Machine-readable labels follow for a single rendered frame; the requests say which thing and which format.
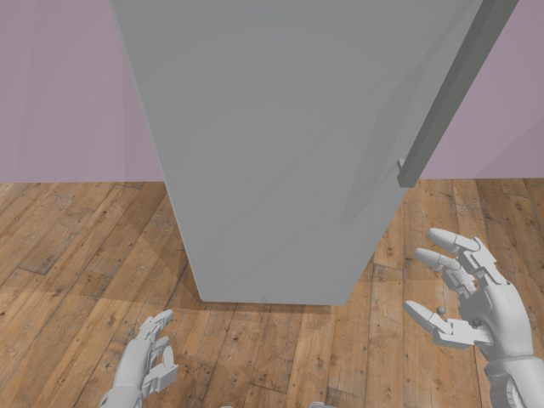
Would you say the left robot forearm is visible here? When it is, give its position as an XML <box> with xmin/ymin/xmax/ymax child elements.
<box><xmin>99</xmin><ymin>386</ymin><xmax>144</xmax><ymax>408</ymax></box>

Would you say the robot right hand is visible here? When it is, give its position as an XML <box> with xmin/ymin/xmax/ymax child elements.
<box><xmin>402</xmin><ymin>228</ymin><xmax>534</xmax><ymax>362</ymax></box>

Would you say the robot left hand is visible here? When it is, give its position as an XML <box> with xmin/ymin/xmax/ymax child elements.
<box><xmin>112</xmin><ymin>309</ymin><xmax>178</xmax><ymax>399</ymax></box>

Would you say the fridge door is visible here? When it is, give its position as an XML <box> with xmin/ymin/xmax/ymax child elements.
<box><xmin>112</xmin><ymin>0</ymin><xmax>483</xmax><ymax>306</ymax></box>

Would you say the right robot forearm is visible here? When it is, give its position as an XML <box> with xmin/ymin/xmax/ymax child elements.
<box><xmin>484</xmin><ymin>355</ymin><xmax>544</xmax><ymax>408</ymax></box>

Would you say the handle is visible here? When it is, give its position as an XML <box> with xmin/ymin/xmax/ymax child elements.
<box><xmin>397</xmin><ymin>0</ymin><xmax>519</xmax><ymax>188</ymax></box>

